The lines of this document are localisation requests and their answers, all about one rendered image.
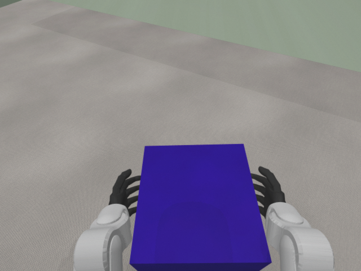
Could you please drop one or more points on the left robot hand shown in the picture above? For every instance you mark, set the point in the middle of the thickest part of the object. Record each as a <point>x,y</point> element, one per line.
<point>120,192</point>

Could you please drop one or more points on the carton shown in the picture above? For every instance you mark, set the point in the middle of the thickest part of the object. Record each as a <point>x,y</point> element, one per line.
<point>197,211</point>

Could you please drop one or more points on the right robot hand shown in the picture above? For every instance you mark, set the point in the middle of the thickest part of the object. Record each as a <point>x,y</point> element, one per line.
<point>271,189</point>

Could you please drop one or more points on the robot right forearm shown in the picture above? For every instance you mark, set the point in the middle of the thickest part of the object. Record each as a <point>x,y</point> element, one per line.
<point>301,248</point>

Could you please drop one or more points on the robot left forearm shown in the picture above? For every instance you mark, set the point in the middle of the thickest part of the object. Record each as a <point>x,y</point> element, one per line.
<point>100,248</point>

